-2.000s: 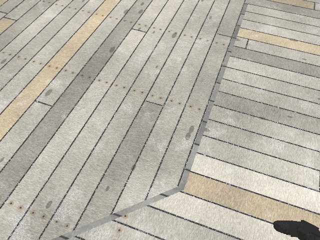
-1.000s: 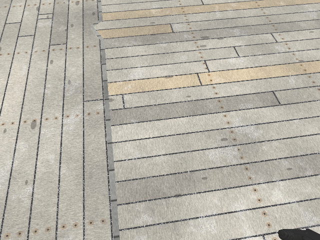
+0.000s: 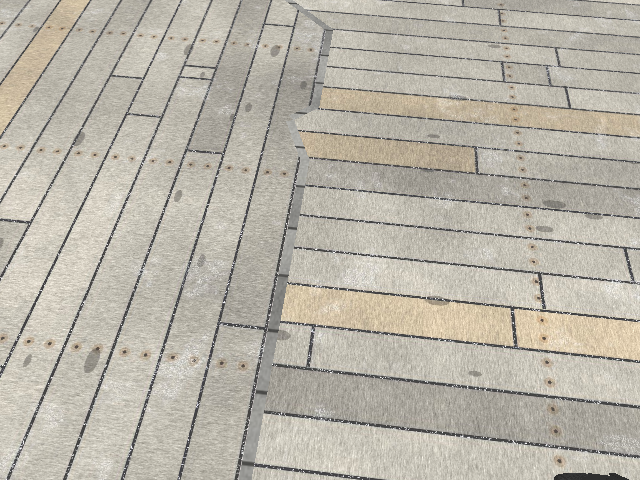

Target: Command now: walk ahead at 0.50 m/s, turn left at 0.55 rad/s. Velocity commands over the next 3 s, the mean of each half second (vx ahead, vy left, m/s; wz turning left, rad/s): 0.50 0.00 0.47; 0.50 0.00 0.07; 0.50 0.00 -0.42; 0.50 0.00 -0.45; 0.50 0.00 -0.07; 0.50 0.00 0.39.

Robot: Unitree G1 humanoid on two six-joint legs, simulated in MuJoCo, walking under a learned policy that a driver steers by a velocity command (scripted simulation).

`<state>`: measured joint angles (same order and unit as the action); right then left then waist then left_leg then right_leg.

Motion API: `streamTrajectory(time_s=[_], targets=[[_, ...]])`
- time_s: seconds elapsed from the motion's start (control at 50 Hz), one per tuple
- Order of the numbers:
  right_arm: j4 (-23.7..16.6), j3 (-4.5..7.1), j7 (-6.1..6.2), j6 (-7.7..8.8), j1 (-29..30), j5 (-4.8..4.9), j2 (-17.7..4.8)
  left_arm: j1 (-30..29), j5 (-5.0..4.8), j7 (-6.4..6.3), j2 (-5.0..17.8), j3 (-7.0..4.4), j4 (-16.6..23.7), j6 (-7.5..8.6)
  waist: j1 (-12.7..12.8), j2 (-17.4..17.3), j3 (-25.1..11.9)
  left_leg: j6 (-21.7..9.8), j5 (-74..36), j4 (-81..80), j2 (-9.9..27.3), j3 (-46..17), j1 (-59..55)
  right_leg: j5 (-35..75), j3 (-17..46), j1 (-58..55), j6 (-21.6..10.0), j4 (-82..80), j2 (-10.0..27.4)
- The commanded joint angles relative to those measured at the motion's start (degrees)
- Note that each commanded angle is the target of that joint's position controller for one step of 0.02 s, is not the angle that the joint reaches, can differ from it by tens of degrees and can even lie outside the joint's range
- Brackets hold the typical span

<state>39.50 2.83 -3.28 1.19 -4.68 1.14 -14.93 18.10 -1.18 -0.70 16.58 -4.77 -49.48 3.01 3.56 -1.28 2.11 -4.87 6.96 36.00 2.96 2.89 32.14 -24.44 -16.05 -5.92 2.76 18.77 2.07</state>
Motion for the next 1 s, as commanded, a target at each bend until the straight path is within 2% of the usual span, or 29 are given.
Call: streamTrajectory(time_s=[0.02, 0.04, 0.06, 0.08, 0.1, 0.12, 0.14, 0.16, 0.2, 0.24, 0.34, 0.4, 0.44, 0.48, 0.5, 0.52, 0.54, 0.56, 0.58, 0.6, 0.62, 0.64, 0.66, 0.72, 0.76, 0.84, 0.92, 0.96, 1.0], targets=[[0.65, 5.84, 1.09, -0.09, -18.63, 0.29, -12.81, -3.03, -0.25, -0.80, 10.63, -2.09, 3.91, -0.26, -12.98, 2.95, -10.45, -5.45, 0.45, -4.04, -5.69, 0.69, -28.84, 54.92, 1.89, 11.72, -5.20, 29.24, 10.56], [1.17, 7.34, 2.15, -0.23, -20.40, 0.71, -19.93, 1.01, 2.27, -0.38, 3.19, 0.19, 6.85, 0.72, -8.63, -12.24, -13.87, -14.01, 4.70, -7.08, 8.90, -27.13, -47.86, 9.50, 2.97, 37.05, -1.19, 50.83, 1.67], [-1.41, 6.28, 1.65, 0.91, -20.35, 0.17, -18.59, -0.33, 1.36, 0.36, 3.30, 1.05, 7.87, 3.12, -8.86, -10.35, -23.77, -20.77, 12.84, -17.18, 16.48, -51.94, -55.31, -11.11, 17.97, 47.18, -1.01, 60.83, -4.88], [-1.02, 4.98, 1.23, 1.77, -19.20, -0.28, -14.14, -7.14, -1.06, 1.03, 7.58, -0.06, 9.47, 4.47, -10.96, -4.78, -18.05, -16.96, 11.31, -19.56, 15.18, -45.18, -52.48, -6.43, 21.57, 52.83, -2.36, 61.62, -1.56], [-0.99, 4.48, 1.26, 2.29, -16.66, -0.12, -12.40, -8.96, -1.18, 1.04, 7.12, 0.22, 10.13, 5.27, -9.23, -2.97, -11.78, -14.77, 7.19, -19.27, 12.85, -37.08, -44.73, -1.26, 20.93, 52.98, -3.48, 57.38, 0.83], [-1.56, 3.94, 1.41, 2.38, -12.57, -0.02, -10.58, -8.84, 0.25, 0.53, 6.90, 0.08, 9.35, 5.47, -6.54, 0.35, -8.07, -12.74, 1.56, -19.21, 10.32, -30.91, -36.57, 2.51, 20.80, 49.65, -3.42, 52.30, 3.10], [-2.54, 3.25, 1.63, 2.39, -9.74, -0.46, -8.64, -8.08, 1.22, 0.26, 7.63, -0.44, 8.89, 4.99, -4.42, -0.34, -6.34, -11.76, -4.13, -20.18, 8.40, -26.71, -30.39, 5.05, 20.95, 45.31, -3.12, 48.57, 4.47], [-3.36, 3.03, 1.85, 2.38, -8.58, -0.91, -8.21, -7.28, 1.46, 0.39, 7.69, -0.63, 8.82, 4.22, -3.16, -1.49, -5.97, -11.72, -6.96, -21.43, 7.42, -25.30, -26.73, 6.58, 21.03, 42.31, -2.61, 46.90, 4.81], [-3.41, 3.29, 2.40, 2.67, -8.97, -0.62, -9.02, -6.87, 1.96, 0.39, 6.13, -0.39, 8.92, 3.03, -2.48, -1.18, -5.52, -12.23, -12.26, -22.62, 6.31, -22.29, -22.83, 8.62, 19.99, 40.64, -0.88, 42.60, 4.42], [-2.85, 3.67, 3.24, 2.68, -10.65, -0.42, -10.39, -10.12, 2.13, 0.24, 4.86, 0.05, 10.01, 2.44, -3.18, -1.05, -3.93, -11.61, -13.45, -23.19, 4.98, -19.65, -20.50, 13.69, 19.25, 41.56, 0.72, 35.94, 3.41], [-0.83, 3.31, 4.12, 2.28, -14.49, -0.24, -9.87, -19.12, 1.37, 1.42, 2.65, 1.35, 11.71, 3.03, -7.46, -3.82, -2.12, -7.73, -4.86, -23.16, 2.68, -15.99, -18.93, 31.05, 18.18, 36.47, 1.13, 16.36, 0.52], [0.97, 3.23, 4.00, 2.24, -17.28, -0.10, -9.95, -22.20, 0.87, 2.26, 4.00, 1.16, 12.84, 3.72, -8.87, -3.95, -0.65, -7.60, -3.14, -21.02, 5.38, -18.73, -23.37, 30.89, 18.87, 37.09, -0.46, 12.23, 0.18], [1.74, 3.27, 4.12, 1.95, -18.02, -0.18, -10.03, -22.34, 0.94, 2.68, 5.12, 0.82, 13.27, 4.15, -8.52, -4.36, -0.11, -7.15, -5.08, -18.60, 7.49, -21.06, -27.72, 26.79, 19.05, 37.89, -2.17, 10.10, -0.01], [2.15, 3.46, 4.24, 1.50, -17.53, -0.31, -10.42, -19.64, 0.93, 2.76, 6.06, 0.41, 12.81, 4.48, -6.85, -5.75, -0.28, -6.25, -11.41, -15.86, 8.58, -22.17, -30.43, 21.76, 18.05, 35.26, -4.11, 8.92, -0.65], [1.94, 3.32, 4.25, 1.30, -16.37, -0.27, -10.16, -15.21, 1.10, 2.57, 6.93, -0.20, 11.56, 4.68, -4.22, -5.77, -2.23, -5.24, -19.48, -11.55, 6.98, -20.95, -30.59, 21.57, 16.44, 29.26, -5.55, 6.72, -1.99], [1.46, 2.68, 4.14, 1.23, -15.77, -0.58, -8.65, -8.06, 1.62, 2.31, 8.92, -1.14, 9.77, 4.87, -0.92, -4.34, -7.93, -3.68, -24.01, -2.28, 3.70, -18.32, -28.19, 23.67, 17.73, 17.86, -7.88, 7.53, -0.26], [0.32, 1.62, 4.24, 1.38, -17.56, -1.53, -6.33, 1.10, 2.21, 2.16, 12.41, -1.97, 8.75, 4.89, 1.61, 2.81, -17.02, -1.12, -11.87, 14.53, -1.25, -14.51, -17.32, 24.25, 29.72, 0.43, -12.75, 9.75, 9.49], [0.43, 0.62, 4.15, 2.19, -24.73, -0.11, -2.81, 5.74, 1.71, 2.74, 14.56, -2.77, 6.13, 4.18, -0.78, 20.37, -21.54, 2.90, 23.21, 31.93, -9.23, -10.64, 2.68, 9.61, 55.15, -14.44, -20.48, 2.17, 19.29], [0.95, 1.34, 4.03, 2.63, -21.54, 0.54, -7.85, 5.48, 0.00, 2.95, 9.25, -1.33, 6.21, 4.05, 1.11, 13.76, -16.81, 2.73, 25.29, 37.79, -6.27, -14.64, 10.04, -2.99, 58.96, -12.69, -19.04, -1.67, 19.07], [-0.40, 1.92, 3.83, 2.85, -14.94, 0.81, -9.89, 1.54, 0.08, 2.67, 7.04, -0.60, 6.81, 3.68, 1.51, 8.48, -8.99, 2.55, 20.06, 38.21, -3.64, -12.81, 12.57, -2.16, 50.70, -5.46, -16.86, -2.67, 17.36], [-1.28, 1.75, 3.82, 3.08, -11.18, 0.10, -9.40, -1.65, 0.90, 2.53, 6.46, -0.15, 7.46, 3.27, 0.40, 4.24, -5.03, 2.60, 15.65, 36.01, -1.14, -10.33, 11.21, 4.00, 44.59, 1.70, -15.86, -3.77, 15.09], [-1.76, 1.89, 3.68, 3.29, -9.62, -0.62, -8.70, -3.43, 1.38, 2.46, 5.47, 0.25, 7.48, 3.11, -0.85, 3.54, -2.56, 2.84, 12.66, 32.53, 0.66, -9.56, 9.82, 9.89, 40.73, 6.70, -15.81, -5.09, 13.24], [-1.68, 1.94, 3.50, 3.25, -10.37, -0.73, -7.87, -4.16, 1.87, 2.35, 4.70, 0.66, 7.45, 3.25, -2.29, 5.09, -2.67, 3.02, 10.77, 30.19, 2.09, -9.31, 6.83, 14.46, 37.68, 9.57, -15.36, -6.14, 11.60], [-1.51, 1.39, 3.40, 2.69, -11.00, -0.71, -5.26, -3.38, 1.05, 2.12, 5.39, 0.62, 6.25, 3.59, -3.30, 6.59, -2.77, 4.37, 9.34, 24.22, 3.15, -7.25, 5.25, 22.88, 31.72, 12.45, -16.31, -8.69, 10.19], [-2.82, 0.91, 3.46, 2.67, -7.22, -1.04, -4.37, -2.38, 0.82, 1.70, 7.21, 0.16, 5.43, 3.40, -2.58, 5.41, -1.72, 5.43, 4.91, 17.84, 3.64, -6.33, 7.05, 26.74, 28.93, 12.66, -16.67, -10.16, 10.16], [-4.17, 0.20, 2.81, 3.27, -0.19, -0.81, -2.93, 0.29, 0.28, 1.24, 8.24, 0.08, 3.82, 2.62, -0.17, 5.05, -0.71, 5.76, -7.87, 3.58, 2.28, -4.50, 3.84, 29.10, 22.63, 12.75, -14.38, -10.62, 7.56], [-6.23, 0.15, 1.78, 3.85, 6.53, -0.18, -3.21, 4.94, -0.18, 1.13, 8.57, 0.14, 1.39, 1.66, 2.07, 4.90, 1.18, 5.12, -10.62, -3.51, 0.49, -3.92, 2.05, 28.29, 23.18, 9.54, -13.87, -8.91, 9.48], [-7.18, 0.47, 1.21, 4.35, 7.78, -0.15, -4.08, 5.68, -0.38, 0.83, 9.09, -0.05, 0.59, 0.89, 1.19, 5.25, 1.76, 4.09, -7.23, -6.26, -0.20, -4.65, 1.69, 29.86, 25.13, 6.55, -13.23, -6.46, 11.13], [-6.41, 1.25, 1.13, 4.82, 4.24, -0.31, -5.97, 4.63, -0.38, 0.44, 10.50, -0.55, 0.52, 0.29, -1.67, 6.20, 0.03, 2.86, -3.70, -8.47, -1.47, -4.24, -4.61, 35.72, 26.22, 5.52, -12.11, -2.16, 11.60]])
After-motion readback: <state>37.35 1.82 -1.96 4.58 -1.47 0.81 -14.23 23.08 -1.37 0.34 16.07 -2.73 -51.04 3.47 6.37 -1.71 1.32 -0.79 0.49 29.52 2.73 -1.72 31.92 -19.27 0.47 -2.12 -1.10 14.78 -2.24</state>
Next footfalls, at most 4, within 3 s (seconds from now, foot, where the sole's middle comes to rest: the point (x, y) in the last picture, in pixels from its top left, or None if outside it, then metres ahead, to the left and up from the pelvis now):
0.02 left None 0.18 0.10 -0.76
0.52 right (374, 464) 0.49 -0.06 -0.76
1.04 left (235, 355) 0.71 0.25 -0.76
1.58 right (343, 255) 1.01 0.02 -0.76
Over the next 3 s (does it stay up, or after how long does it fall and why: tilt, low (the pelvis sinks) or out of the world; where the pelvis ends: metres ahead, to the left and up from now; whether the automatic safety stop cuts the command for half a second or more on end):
stays up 1.62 -0.03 0.02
